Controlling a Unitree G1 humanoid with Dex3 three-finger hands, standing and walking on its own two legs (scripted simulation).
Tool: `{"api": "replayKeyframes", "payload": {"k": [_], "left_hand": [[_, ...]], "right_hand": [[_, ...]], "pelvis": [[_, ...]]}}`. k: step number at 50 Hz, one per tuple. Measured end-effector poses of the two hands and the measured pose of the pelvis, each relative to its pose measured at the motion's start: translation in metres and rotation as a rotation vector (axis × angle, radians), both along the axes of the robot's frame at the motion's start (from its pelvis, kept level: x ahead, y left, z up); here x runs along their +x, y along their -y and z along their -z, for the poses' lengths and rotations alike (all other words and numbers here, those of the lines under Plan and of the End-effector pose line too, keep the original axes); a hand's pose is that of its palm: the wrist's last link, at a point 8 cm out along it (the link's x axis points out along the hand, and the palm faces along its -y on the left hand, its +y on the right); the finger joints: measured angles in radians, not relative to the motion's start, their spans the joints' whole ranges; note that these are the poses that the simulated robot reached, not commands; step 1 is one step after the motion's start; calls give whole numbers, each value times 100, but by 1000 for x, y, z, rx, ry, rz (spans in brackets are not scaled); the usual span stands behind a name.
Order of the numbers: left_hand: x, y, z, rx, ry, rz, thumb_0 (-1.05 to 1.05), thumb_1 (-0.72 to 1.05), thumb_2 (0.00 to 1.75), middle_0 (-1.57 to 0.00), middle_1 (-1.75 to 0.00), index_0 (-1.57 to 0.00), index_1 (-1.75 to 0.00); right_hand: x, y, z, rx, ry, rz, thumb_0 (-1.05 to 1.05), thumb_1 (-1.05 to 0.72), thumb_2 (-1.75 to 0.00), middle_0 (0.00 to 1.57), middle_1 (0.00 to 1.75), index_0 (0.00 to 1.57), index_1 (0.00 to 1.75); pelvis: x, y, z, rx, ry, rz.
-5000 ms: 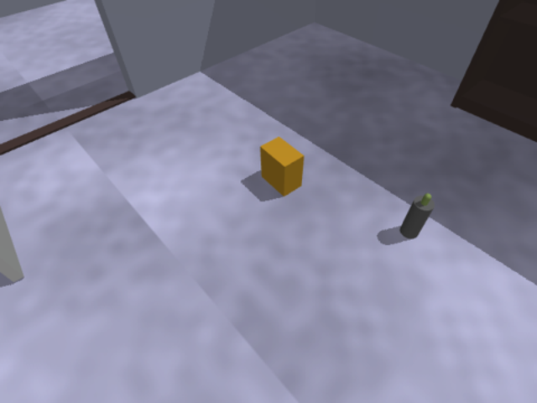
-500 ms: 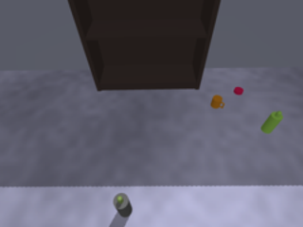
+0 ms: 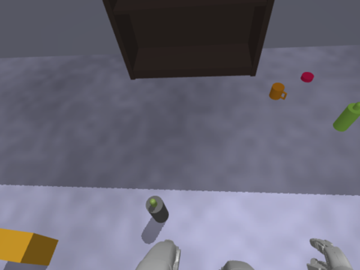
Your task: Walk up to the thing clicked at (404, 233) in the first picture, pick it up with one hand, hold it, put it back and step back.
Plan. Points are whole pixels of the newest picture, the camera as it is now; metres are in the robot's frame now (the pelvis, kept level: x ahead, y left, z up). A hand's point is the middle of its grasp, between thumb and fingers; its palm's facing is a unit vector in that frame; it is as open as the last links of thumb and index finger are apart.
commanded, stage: walk up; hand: left
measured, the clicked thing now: (157, 208) +0.41 +0.20 -0.63
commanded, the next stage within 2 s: stand in 1.36 s
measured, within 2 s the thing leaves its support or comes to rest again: neither
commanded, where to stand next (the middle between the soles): +0.10 +0.02 m, yaw +1 degrees
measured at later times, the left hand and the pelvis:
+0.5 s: hand out of the picture +0.10 +0.27 -0.14, palm faces +0.03 -0.91 -0.41, open 7.3 cm; pelvis +0.03 +0.00 +0.00, yaw +3 degrees
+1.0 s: hand out of the picture +0.09 +0.29 -0.15, palm faces -0.01 -0.93 -0.36, open 7.3 cm; pelvis +0.01 +0.03 +0.00, yaw +1 degrees
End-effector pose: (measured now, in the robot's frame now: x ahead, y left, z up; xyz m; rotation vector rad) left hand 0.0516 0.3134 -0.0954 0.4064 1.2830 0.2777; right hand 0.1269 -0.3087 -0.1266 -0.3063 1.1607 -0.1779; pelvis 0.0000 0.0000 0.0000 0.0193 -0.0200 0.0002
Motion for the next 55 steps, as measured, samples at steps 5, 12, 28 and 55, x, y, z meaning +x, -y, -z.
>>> {"api": "replayKeyframes", "payload": {"k": [5,12,28,55], "left_hand": [[-15,-2,-4,-25,63,-34,1,90,90,-21,-30,-21,-30],[-27,-17,7,-60,38,-62,1,91,90,-21,-30,-21,-30],[57,2,-3,-36,184,39,1,91,90,-21,-30,-21,-30],[32,-15,12,-124,84,15,1,91,90,-21,-30,-21,-30]], "right_hand": [[-30,-10,-1,5,-113,-67,1,-91,-90,20,30,20,30],[-37,-24,-16,-9,-62,-73,1,-91,-90,21,30,21,30],[-2,-7,-4,-19,-37,-26,1,-91,-90,20,30,20,30],[-27,-44,-21,-19,-10,-28,1,-91,-90,21,30,21,30]], "pelvis": [[4,-3,-4,-5,-2,-53],[13,-14,-5,13,16,-67],[30,-6,1,-20,28,-59],[15,-33,-9,-14,36,-16]]}}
